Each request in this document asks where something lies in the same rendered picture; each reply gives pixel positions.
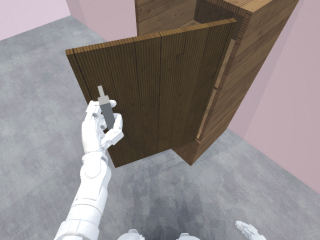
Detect left robot hand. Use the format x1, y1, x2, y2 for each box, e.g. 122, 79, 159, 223
81, 100, 124, 155

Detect robot left shin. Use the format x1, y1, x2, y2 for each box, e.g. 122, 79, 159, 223
128, 229, 138, 234

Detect robot shin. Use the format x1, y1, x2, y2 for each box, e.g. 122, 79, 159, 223
179, 233, 189, 238
128, 229, 138, 234

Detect cupboard door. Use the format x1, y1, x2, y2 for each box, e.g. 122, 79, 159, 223
65, 18, 238, 168

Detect left robot forearm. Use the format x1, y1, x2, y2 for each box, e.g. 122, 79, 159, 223
54, 151, 112, 240

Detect right robot hand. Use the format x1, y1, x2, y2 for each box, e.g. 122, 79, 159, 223
235, 221, 266, 240

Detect robot right shin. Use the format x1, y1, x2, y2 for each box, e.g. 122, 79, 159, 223
179, 233, 189, 238

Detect handle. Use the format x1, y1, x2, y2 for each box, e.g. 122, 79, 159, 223
97, 85, 115, 131

